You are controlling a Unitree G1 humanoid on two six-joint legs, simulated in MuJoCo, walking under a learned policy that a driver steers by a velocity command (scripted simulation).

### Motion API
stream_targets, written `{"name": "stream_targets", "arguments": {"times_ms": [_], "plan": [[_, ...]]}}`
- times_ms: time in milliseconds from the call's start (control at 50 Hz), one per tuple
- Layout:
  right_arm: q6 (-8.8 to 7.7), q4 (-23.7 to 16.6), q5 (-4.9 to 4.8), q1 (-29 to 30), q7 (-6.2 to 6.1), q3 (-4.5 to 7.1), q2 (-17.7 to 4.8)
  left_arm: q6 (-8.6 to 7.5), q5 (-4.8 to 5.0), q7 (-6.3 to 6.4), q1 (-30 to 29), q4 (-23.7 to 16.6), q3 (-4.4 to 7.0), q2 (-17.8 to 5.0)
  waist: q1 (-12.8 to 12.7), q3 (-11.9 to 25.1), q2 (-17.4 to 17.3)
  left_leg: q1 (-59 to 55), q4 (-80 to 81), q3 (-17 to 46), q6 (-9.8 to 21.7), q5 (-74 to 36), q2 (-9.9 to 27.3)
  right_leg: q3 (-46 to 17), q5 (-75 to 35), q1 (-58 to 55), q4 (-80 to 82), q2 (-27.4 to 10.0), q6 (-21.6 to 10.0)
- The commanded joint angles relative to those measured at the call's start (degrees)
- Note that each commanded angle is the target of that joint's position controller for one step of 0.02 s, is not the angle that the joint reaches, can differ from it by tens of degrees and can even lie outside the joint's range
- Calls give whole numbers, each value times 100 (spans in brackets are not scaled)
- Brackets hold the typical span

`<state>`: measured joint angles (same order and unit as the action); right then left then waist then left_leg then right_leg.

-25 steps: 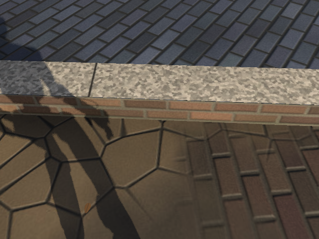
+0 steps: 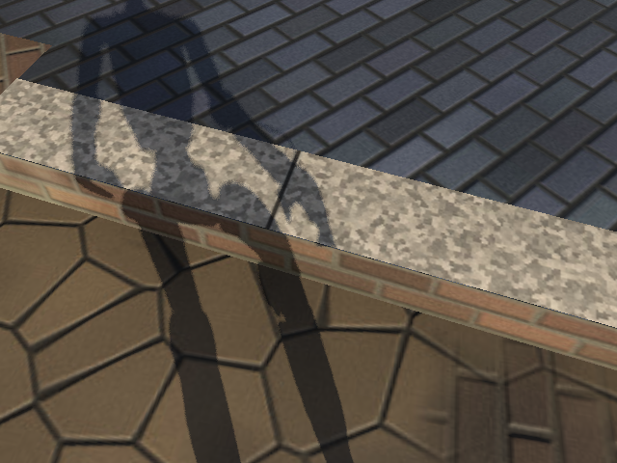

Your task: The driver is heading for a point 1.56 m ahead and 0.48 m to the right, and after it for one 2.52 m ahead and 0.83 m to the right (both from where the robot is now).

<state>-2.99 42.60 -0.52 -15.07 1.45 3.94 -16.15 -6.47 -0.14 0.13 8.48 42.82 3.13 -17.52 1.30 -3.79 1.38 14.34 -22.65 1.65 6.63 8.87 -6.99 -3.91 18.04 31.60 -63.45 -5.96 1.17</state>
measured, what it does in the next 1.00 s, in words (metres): walks ahead, turning right: right foot, then left foot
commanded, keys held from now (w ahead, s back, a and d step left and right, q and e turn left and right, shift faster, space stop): w+e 1.00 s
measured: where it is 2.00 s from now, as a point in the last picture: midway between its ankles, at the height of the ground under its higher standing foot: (465, 218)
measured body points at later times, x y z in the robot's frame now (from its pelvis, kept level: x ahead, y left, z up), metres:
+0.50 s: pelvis +0.30 -0.08 +0.00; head +0.33 -0.10 +0.45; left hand +0.40 +0.19 -0.12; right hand +0.36 -0.36 -0.13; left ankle +0.29 +0.07 -0.66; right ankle +0.32 -0.14 -0.74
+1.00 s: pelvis +0.55 -0.09 +0.00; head +0.58 -0.08 +0.45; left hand +0.77 +0.11 -0.12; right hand +0.54 -0.38 -0.09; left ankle +0.61 -0.01 -0.74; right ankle +0.47 -0.18 -0.66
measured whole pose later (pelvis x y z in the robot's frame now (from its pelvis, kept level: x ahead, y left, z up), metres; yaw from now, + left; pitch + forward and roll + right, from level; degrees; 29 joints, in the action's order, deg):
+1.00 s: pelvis +0.55 -0.09 +0.00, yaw -27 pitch +1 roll +0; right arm -4.3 42.8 2.2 -13.1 -0.7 0.8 -15.0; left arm 0.0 -2.3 -1.9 13.9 45.0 3.4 -18.2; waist 0.0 -1.1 3.2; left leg 12.5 -21.2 -5.9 2.3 10.1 -0.2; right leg -1.8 18.2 28.5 -62.4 0.6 -0.8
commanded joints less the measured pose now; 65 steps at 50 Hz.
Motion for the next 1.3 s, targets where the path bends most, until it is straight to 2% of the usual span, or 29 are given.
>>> {"name": "stream_targets", "arguments": {"times_ms": [20,100,180,200,260,300,320,340,360,400,440,540,700,780,800,820,840,860,880,900,960,1080,1140,1180,1220,1240,1260,1280,1300], "plan": [[-156,-403,26,214,-116,159,-748,80,-56,2,359,-218,95,-402,-218,484,-324,-280,1162,1154,1038,-1962,1512,170,-770,328,673,-193,235],[-166,-225,39,-74,-157,118,-800,52,36,-65,-379,-366,-12,-243,183,311,-484,-272,1233,439,604,-1560,1222,362,-2472,94,2330,-66,159],[-193,18,52,-367,-125,121,-920,29,142,-179,-887,-543,-30,-327,435,71,-468,-1049,1288,492,547,-1047,1664,331,-2741,384,3032,69,-78],[-195,179,254,-651,-96,74,-802,248,-290,-276,-781,-505,-95,-159,341,125,-489,-1195,1308,246,372,-1408,1577,598,-2427,138,3017,203,-179],[-169,236,300,-503,-162,100,-890,365,-249,-357,-490,-505,-3,-407,107,20,-651,-1650,767,78,138,-2823,1791,610,-1284,-167,3133,478,-517],[-122,245,343,-355,-210,121,-1021,325,-230,-271,610,-180,94,-585,-416,614,-595,-1988,-823,-196,-30,-4562,1685,786,-721,-1156,3499,906,-793],[-118,193,330,-395,-233,70,-940,272,-297,-209,1490,39,174,-798,-779,1201,-379,-1402,-2200,-423,-130,-3994,1536,365,-983,-2395,3584,621,-1031],[-161,-131,105,-975,-167,-50,-517,267,-355,-158,2019,37,429,-1686,-565,2127,1029,734,-4585,-760,-470,-1578,748,-2299,-1114,-4482,3558,-994,-1948],[-186,-67,241,-729,-148,-41,-642,325,-116,-203,1784,76,410,-1442,-556,2324,1161,2057,-5384,-143,-528,2010,86,-4157,-1264,-4940,4509,-1361,-2232],[-248,-171,267,5,-78,-79,-752,387,-16,-203,1133,17,295,-914,-474,972,49,2455,-5188,267,-481,1131,827,-2634,-774,-3596,4656,-977,-1948],[-142,-229,349,98,-77,-115,-677,408,17,-157,953,121,181,-572,-171,367,-25,1923,-4348,212,-589,960,1118,-1846,-1540,-2468,4976,-497,-1631],[52,-233,372,190,-51,-215,-499,307,10,-135,1149,272,249,-793,-113,369,185,1809,-3315,-59,-923,552,1151,-1283,-2201,-2100,5204,-94,-1676],[-79,-605,253,1417,-67,-317,-435,367,-83,-60,1554,397,323,-894,-555,348,339,1410,-1245,-169,-972,-475,768,-1371,-3077,-2490,4571,121,-1236],[-224,-303,258,272,-191,-174,-807,337,-62,-26,1090,247,320,-941,131,720,163,-423,-235,-41,-629,-98,634,-1695,-3297,-2190,3317,275,-856],[-295,-292,381,-232,-288,-93,-1120,270,38,-55,997,113,203,-587,413,1217,-440,-1395,88,719,-378,37,1496,-1347,-2982,-1766,2122,662,-615],[-222,-336,463,-583,-345,30,-1618,252,185,-23,1390,-87,75,-129,355,1814,-1498,-2727,403,2573,128,22,2940,-503,-63,-349,783,1421,-406],[-88,-238,366,-459,-318,84,-1549,354,-14,18,1638,-51,92,-430,77,1831,-1594,-2458,601,3620,457,353,3295,-194,1310,226,79,1246,-424],[-46,-334,338,-168,-270,-37,-982,458,-140,18,1534,124,132,-623,-7,1250,-740,-1883,624,3049,394,1024,3035,-271,982,300,-270,858,-427],[-42,-363,292,69,-243,-131,-634,493,-169,-49,1247,132,132,-587,3,807,-433,-1355,812,2274,273,984,2683,-204,609,257,-215,691,-374],[-54,-357,282,195,-248,-181,-501,526,-185,-102,1065,84,120,-485,-43,539,-605,-1017,989,1620,139,501,2419,-111,379,209,-75,544,-311],[-191,-213,254,15,-229,-145,-558,625,-250,-222,881,-5,74,-334,-104,471,-773,-750,1068,612,146,-960,2167,80,-75,132,-153,461,-181],[-247,-80,253,-169,-156,-93,-576,651,-234,-331,17,-374,-103,23,-41,549,-753,-786,902,-257,291,-2300,2189,385,-422,148,737,456,-104],[-209,-68,242,-112,-121,-105,-582,680,-206,-256,-41,-382,-209,128,-65,539,-969,-170,785,-689,257,-2460,2049,788,-475,-932,1520,622,-316],[-185,22,220,-266,-119,-83,-717,668,-235,-155,17,-412,-172,17,-92,571,-989,-511,289,-628,226,-3688,2154,938,-202,-1201,2049,857,-463],[-87,62,98,-182,-110,-69,-781,546,-261,-124,738,-187,-153,66,-483,950,-726,-773,-1084,-856,160,-4743,1966,1023,-750,-2057,3314,1089,-640],[-64,14,-25,-46,-110,-92,-714,468,-269,-90,1445,67,-87,-57,-905,1284,-518,-253,-2115,-905,-7,-3808,1740,837,-1394,-3172,4063,979,-705],[-75,-209,13,14,-94,-237,-191,422,-356,-25,1681,132,24,-628,-840,1258,474,1264,-3678,-1038,-371,-169,1323,-1023,-1936,-4068,4521,-437,-811],[3,-238,96,-821,-117,-324,200,495,-299,27,2008,126,225,-1447,-456,1668,1156,2269,-5450,-656,-520,1976,713,-2710,-3891,-4555,4435,-1732,-1555],[98,-199,239,-456,-148,-241,-202,569,-130,57,1933,148,321,-1365,-765,1465,407,3060,-6418,-291,-552,1810,873,-2730,-1518,-4186,4704,-1765,-2109]]}}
